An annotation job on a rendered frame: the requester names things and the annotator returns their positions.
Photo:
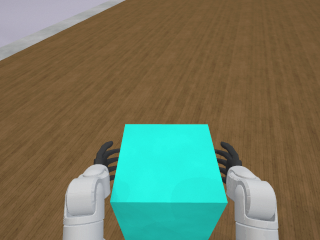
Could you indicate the carton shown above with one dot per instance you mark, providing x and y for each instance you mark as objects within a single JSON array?
[{"x": 167, "y": 184}]

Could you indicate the left robot forearm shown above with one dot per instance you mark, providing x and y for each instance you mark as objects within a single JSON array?
[{"x": 84, "y": 205}]

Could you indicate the right robot hand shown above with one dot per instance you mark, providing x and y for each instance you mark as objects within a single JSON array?
[{"x": 231, "y": 156}]

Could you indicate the right robot forearm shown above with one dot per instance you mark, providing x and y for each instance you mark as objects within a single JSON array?
[{"x": 255, "y": 205}]

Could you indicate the left robot hand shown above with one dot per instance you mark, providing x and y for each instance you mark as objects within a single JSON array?
[{"x": 103, "y": 154}]

